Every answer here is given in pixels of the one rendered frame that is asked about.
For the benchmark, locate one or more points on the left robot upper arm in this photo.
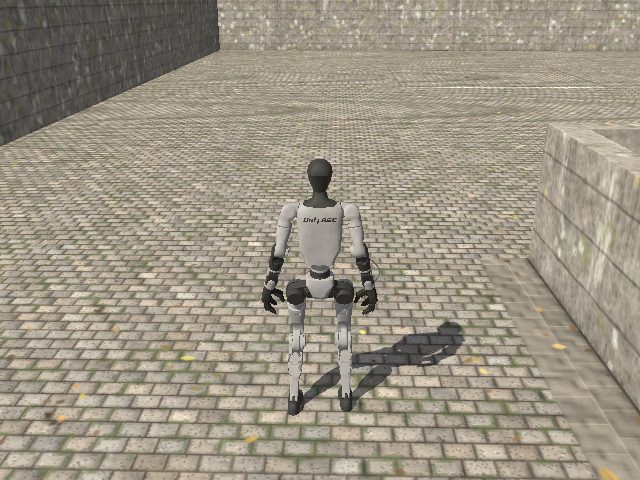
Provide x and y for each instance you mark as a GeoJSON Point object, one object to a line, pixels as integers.
{"type": "Point", "coordinates": [287, 213]}

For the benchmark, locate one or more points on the robot left hand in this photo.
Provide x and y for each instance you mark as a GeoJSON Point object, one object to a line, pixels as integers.
{"type": "Point", "coordinates": [267, 298]}

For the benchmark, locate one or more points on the robot right hand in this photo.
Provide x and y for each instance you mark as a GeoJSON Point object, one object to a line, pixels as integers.
{"type": "Point", "coordinates": [371, 299]}

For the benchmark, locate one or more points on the robot left shin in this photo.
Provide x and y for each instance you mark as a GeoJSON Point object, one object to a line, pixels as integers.
{"type": "Point", "coordinates": [295, 362]}

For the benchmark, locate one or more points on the right robot forearm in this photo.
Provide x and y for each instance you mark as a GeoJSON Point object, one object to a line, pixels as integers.
{"type": "Point", "coordinates": [365, 271]}

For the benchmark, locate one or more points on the left robot forearm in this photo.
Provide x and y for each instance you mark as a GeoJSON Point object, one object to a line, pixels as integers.
{"type": "Point", "coordinates": [274, 269]}

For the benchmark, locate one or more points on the robot head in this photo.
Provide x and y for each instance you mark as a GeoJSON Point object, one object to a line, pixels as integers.
{"type": "Point", "coordinates": [319, 174]}

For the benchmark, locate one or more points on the right robot upper arm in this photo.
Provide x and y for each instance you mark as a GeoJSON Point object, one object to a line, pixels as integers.
{"type": "Point", "coordinates": [351, 212]}

